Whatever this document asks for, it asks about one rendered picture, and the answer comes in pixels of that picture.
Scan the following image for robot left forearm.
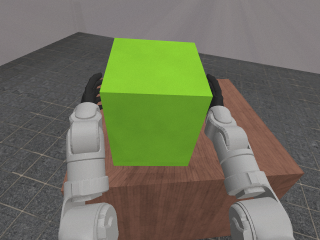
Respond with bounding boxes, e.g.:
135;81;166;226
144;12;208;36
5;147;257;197
58;102;109;240

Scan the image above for robot right forearm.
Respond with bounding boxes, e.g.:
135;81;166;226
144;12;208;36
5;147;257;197
204;105;293;234

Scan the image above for carton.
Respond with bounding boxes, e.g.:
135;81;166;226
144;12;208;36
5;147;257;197
99;38;213;166

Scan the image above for right robot hand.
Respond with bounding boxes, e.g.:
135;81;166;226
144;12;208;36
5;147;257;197
206;74;224;115

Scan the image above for left robot hand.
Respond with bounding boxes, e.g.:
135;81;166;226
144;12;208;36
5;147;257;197
81;72;103;110

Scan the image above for left robot upper arm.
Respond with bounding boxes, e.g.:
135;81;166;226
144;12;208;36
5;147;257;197
59;202;119;240

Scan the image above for pedestal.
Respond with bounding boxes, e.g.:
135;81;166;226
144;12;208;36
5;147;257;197
61;78;304;240

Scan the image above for right robot upper arm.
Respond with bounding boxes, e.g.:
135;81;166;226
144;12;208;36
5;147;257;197
228;197;295;240

